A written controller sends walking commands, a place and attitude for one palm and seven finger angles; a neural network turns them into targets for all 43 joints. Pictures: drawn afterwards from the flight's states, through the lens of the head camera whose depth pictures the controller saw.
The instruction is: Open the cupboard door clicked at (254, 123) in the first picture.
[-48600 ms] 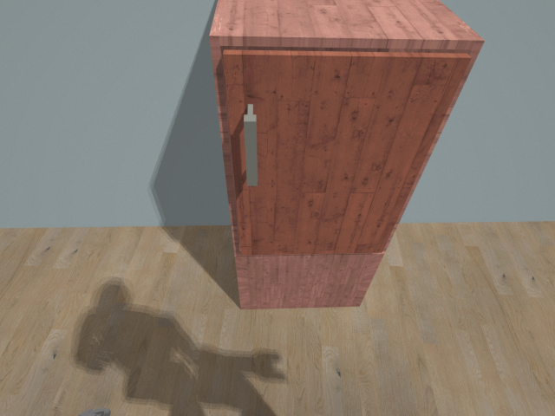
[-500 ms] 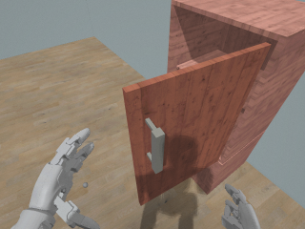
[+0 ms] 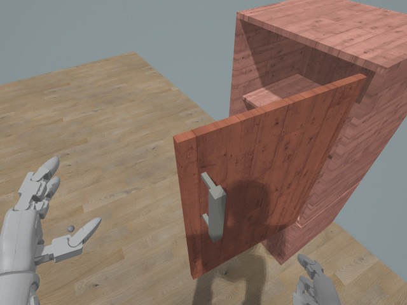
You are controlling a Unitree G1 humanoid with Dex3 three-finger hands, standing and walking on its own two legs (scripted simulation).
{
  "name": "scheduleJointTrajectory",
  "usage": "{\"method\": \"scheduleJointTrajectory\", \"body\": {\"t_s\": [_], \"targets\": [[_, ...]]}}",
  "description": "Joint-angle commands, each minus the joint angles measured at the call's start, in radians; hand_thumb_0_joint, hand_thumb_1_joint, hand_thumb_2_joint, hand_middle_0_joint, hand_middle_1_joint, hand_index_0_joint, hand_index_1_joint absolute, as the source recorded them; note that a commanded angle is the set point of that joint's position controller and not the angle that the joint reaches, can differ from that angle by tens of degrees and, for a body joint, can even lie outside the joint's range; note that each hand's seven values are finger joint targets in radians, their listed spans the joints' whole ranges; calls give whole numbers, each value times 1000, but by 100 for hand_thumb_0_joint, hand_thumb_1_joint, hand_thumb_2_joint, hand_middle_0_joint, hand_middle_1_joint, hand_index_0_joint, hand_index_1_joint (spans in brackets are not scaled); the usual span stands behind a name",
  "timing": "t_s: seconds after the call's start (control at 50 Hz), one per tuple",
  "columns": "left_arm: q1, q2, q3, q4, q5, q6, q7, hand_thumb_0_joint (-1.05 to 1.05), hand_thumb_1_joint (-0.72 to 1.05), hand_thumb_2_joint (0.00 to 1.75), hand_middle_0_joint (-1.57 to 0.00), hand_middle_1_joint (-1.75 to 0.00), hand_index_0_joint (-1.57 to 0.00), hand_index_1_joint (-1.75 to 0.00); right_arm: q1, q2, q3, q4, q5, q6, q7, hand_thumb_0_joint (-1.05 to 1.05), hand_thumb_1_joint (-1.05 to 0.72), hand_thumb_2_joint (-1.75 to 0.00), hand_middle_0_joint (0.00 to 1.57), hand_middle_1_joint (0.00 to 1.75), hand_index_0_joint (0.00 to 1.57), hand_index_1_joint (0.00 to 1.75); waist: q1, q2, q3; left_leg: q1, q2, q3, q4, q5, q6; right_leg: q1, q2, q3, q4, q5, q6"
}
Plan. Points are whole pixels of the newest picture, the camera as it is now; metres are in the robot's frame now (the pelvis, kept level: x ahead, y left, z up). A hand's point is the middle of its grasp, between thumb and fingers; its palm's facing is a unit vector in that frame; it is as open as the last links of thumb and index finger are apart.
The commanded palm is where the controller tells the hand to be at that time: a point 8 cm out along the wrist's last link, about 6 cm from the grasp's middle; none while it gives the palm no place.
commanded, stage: draw the hand back to the body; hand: left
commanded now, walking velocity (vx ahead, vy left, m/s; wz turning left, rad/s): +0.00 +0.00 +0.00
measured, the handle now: (211, 208) +0.29 +0.03 +0.06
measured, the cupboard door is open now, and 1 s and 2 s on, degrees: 84 84 84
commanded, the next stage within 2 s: step back with the hand held close in 0.58 s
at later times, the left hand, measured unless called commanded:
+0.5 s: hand (67, 215) +0.19 +0.23 +0.16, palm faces +0.44 -0.81 -0.38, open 7.5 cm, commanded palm +0.15 +0.28 +0.17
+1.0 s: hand (65, 221) +0.19 +0.24 +0.15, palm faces +0.34 -0.81 -0.48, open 7.4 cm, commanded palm +0.13 +0.28 +0.18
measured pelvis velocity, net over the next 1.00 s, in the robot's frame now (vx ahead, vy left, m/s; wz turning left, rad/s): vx -0.02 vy -0.02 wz -0.02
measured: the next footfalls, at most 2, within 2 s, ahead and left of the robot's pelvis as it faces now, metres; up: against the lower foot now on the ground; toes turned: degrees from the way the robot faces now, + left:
right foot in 1.94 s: -0.28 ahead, -0.08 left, +0.00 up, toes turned +0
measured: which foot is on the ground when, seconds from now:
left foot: down 0.00-1.00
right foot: down 0.00-1.00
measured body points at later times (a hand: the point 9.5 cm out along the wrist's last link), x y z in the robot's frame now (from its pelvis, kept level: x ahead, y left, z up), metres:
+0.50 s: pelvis +0.01 -0.02 +0.00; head -0.01 -0.04 +0.45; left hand +0.16 +0.27 +0.18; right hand +0.20 -0.24 -0.08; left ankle +0.01 +0.09 -0.74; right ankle -0.03 -0.13 -0.74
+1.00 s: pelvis -0.02 -0.02 +0.00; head +0.00 -0.02 +0.45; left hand +0.17 +0.28 +0.18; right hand +0.17 -0.26 -0.08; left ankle +0.01 +0.09 -0.74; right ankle -0.03 -0.13 -0.74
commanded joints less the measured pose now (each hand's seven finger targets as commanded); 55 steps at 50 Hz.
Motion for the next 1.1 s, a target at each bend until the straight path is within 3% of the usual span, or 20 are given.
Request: {"method": "scheduleJointTrajectory", "body": {"t_s": [0.0,0.06,0.18,0.24,0.32,0.38,0.5,0.66,0.68,0.7,0.72,0.74,0.8,0.9,0.96,0.98,1.06,1.08], "targets": [[-95,159,141,-207,2,-71,14,0,58,76,-19,-30,-19,-30,-139,-113,-55,-155,-1,-54,-7,0,-90,-90,20,30,20,30,-3,36,-49,70,50,-57,-124,205,-31,-20,18,0,-80,174,-35],[-101,182,182,-191,-5,-72,15,0,69,81,-19,-30,-19,-30,-142,-113,-59,-148,-2,-49,-6,0,-90,-90,20,30,20,30,1,2,-51,75,47,-49,-124,230,-28,-6,20,-2,-87,205,-32],[-153,234,253,-182,-10,-83,20,0,90,90,-20,-30,-20,-30,-150,-120,-68,-128,2,-47,-6,0,-90,-90,20,30,20,30,5,39,-63,108,45,-39,-118,276,-26,10,18,6,-104,249,-33],[-111,170,200,-131,-16,-77,8,0,90,90,-20,-30,-20,-30,-149,-119,-72,-131,2,-39,0,0,-90,-90,20,30,20,30,-2,-3,-38,109,44,-31,-123,276,-21,-7,18,3,-106,254,-25],[-132,190,210,-141,-15,-79,7,0,90,90,-20,-30,-20,-30,-154,-121,-76,-130,0,-33,-1,0,-90,-90,20,30,20,30,0,-24,-53,114,39,-25,-118,271,-14,4,15,10,-113,271,-22],[-138,227,239,-163,-11,-86,11,0,90,90,-20,-30,-20,-30,-157,-122,-77,-125,-1,-37,-4,0,-90,-90,20,30,20,30,7,3,-71,123,36,-18,-108,279,-14,15,12,16,-119,289,-24],[-145,206,225,-146,-18,-86,8,0,90,90,-20,-30,-20,-30,-166,-111,-74,-123,1,-38,-10,0,-90,-90,20,30,20,30,0,-1,-29,120,34,-10,-110,253,-11,-7,10,21,-131,278,-20],[-133,201,225,-125,-20,-95,6,0,90,90,-20,-30,-20,-30,-169,-109,-78,-120,1,-41,-11,0,-90,-90,20,30,20,30,4,-19,-35,129,34,-6,-113,231,-7,-13,10,25,-143,252,-15],[-189,237,248,-142,-19,-98,9,0,90,90,-20,-30,-20,-30,-170,-115,-78,-116,3,-43,-11,0,-90,-90,20,30,20,30,3,-15,-33,129,32,-10,-112,223,-8,-13,10,29,-154,245,-17],[-270,342,353,-179,-11,-132,12,0,90,90,-20,-30,-20,-30,-149,-134,-85,-140,9,-23,-7,0,-90,-90,20,30,20,30,-39,-27,32,72,53,-35,-63,181,6,-107,-47,124,-202,306,-12],[-172,269,299,-89,-11,-132,2,0,90,90,-20,-30,-20,-30,-149,-120,-86,-121,4,-7,-7,0,-90,-90,20,30,20,30,-44,-75,10,77,49,-39,-37,184,6,-100,-70,120,-196,347,-12],[-122,234,264,-81,-6,-133,-4,0,90,90,-20,-30,-20,-30,-149,-122,-88,-130,3,6,-4,0,-90,-90,20,30,20,30,-45,-84,-4,77,49,-32,-28,208,3,-97,-76,113,-181,395,-6],[-65,231,255,-123,-2,-139,1,0,90,90,-20,-30,-20,-30,-143,-129,-97,-150,5,35,-3,0,-90,-90,20,30,20,30,-49,-27,-89,90,69,-26,-37,331,-3,-52,-74,76,-111,481,1],[-16,270,293,-192,-4,-133,20,0,90,90,-20,-30,-20,-30,-145,-127,-107,-184,12,68,-10,0,-90,-90,20,30,20,30,-50,-35,-147,66,96,-37,-37,439,-8,-28,-60,64,-49,511,3],[11,292,323,-218,-6,-138,30,0,90,90,-20,-30,-20,-30,-144,-124,-112,-198,14,78,-13,0,-90,-90,20,30,20,30,-51,-45,-158,23,103,-47,-36,422,-7,-26,-56,73,-28,493,1],[25,311,342,-217,-7,-140,35,0,90,90,-20,-30,-20,-30,-149,-129,-115,-191,14,79,-16,0,-90,-90,20,30,20,30,-47,-16,-166,16,106,-54,-43,421,-7,-18,-59,71,-18,489,-1],[41,291,331,-251,-6,-150,41,0,90,90,-20,-30,-20,-30,-139,-130,-114,-207,14,74,-15,0,-90,-90,20,30,20,30,-52,29,-147,-77,128,-80,-77,314,1,-18,-34,76,10,367,1],[47,297,337,-258,-3,-154,43,0,90,90,-20,-30,-20,-30,-141,-138,-116,-201,10,69,-17,0,-90,-90,20,30,20,30,-49,64,-146,-109,134,-100,-99,279,5,-1,-27,68,25,332,0]]}}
